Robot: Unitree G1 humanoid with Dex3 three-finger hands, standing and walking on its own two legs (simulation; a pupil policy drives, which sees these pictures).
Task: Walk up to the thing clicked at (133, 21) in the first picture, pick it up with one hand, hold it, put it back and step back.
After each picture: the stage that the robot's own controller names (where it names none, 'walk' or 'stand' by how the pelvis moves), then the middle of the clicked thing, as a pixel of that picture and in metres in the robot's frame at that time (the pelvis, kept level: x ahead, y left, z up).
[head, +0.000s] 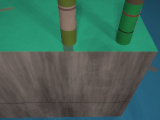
stand; (129, 17) +0.62 -0.18 +0.12
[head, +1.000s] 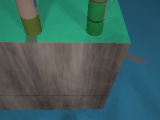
sink last; (97, 5) +0.59 -0.02 +0.15
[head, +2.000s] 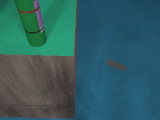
stand; (30, 14) +0.52 +0.20 +0.16
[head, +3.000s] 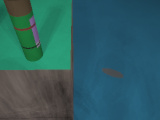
stand; (26, 30) +0.48 +0.21 +0.14
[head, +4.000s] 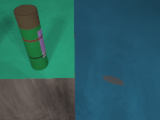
stand; (33, 41) +0.48 +0.19 +0.11
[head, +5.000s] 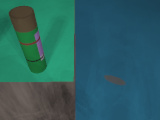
stand; (31, 44) +0.46 +0.20 +0.11
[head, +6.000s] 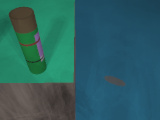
stand; (31, 45) +0.45 +0.20 +0.11
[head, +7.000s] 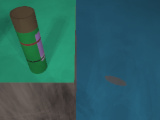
stand; (31, 44) +0.45 +0.20 +0.11
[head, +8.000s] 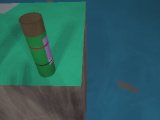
rise first; (40, 48) +0.44 +0.19 +0.12
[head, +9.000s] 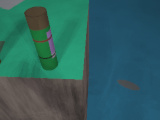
go down; (43, 42) +0.47 +0.19 +0.12
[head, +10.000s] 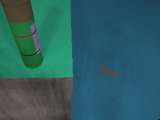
go down; (26, 36) +0.46 +0.17 +0.13
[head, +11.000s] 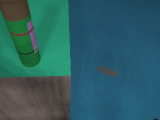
go down; (23, 34) +0.46 +0.18 +0.14
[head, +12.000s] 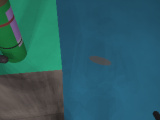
close in; (3, 26) +0.45 +0.20 +0.17
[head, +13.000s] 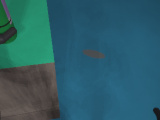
close; out of the picture +0.52 +0.21 +0.18
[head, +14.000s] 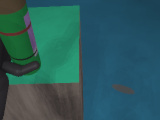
lift; (17, 33) +0.31 +0.16 +0.30
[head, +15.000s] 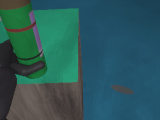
hold; (24, 34) +0.33 +0.16 +0.28
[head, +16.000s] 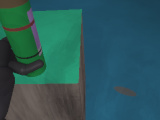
hold; (22, 32) +0.32 +0.16 +0.29
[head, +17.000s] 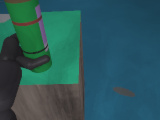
crouch; (30, 28) +0.34 +0.14 +0.29
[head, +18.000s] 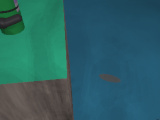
crouch; out of the picture +0.47 +0.20 +0.32
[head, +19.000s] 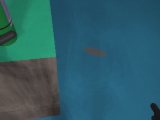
lower; out of the picture +0.50 +0.20 +0.19
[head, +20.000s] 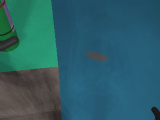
lower; out of the picture +0.49 +0.21 +0.18
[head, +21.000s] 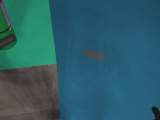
lower; out of the picture +0.49 +0.21 +0.18
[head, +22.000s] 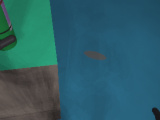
lower; out of the picture +0.49 +0.21 +0.18
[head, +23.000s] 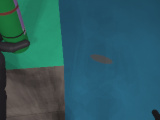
open; (7, 15) +0.48 +0.19 +0.17
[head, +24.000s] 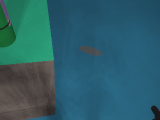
rise; out of the picture +0.48 +0.20 +0.18
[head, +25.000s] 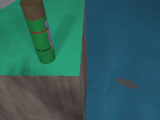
sink last; (40, 34) +0.49 +0.20 +0.15
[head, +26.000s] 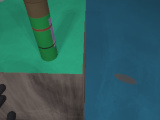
stand; (43, 31) +0.49 +0.19 +0.14
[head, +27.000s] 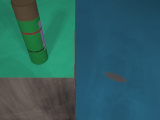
stand; (32, 34) +0.48 +0.20 +0.13
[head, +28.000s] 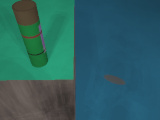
stand; (33, 38) +0.48 +0.20 +0.12
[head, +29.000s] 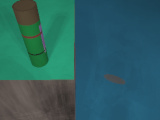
stand; (33, 37) +0.48 +0.20 +0.12
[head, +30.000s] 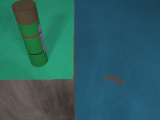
stand; (33, 37) +0.48 +0.20 +0.12
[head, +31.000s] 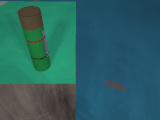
walk; (36, 42) +0.48 +0.19 +0.12
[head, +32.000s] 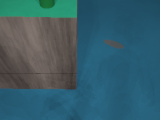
walk; out of the picture +0.74 +0.20 +0.14
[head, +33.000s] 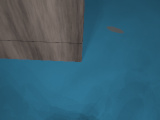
stand; out of the picture +1.12 +0.17 +0.15
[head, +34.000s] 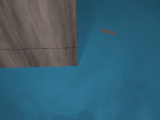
stand; out of the picture +1.11 +0.22 +0.14
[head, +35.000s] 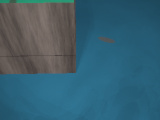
stand; out of the picture +1.10 +0.21 +0.11
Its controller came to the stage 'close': yes
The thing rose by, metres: 0.21
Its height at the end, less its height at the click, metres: +0.00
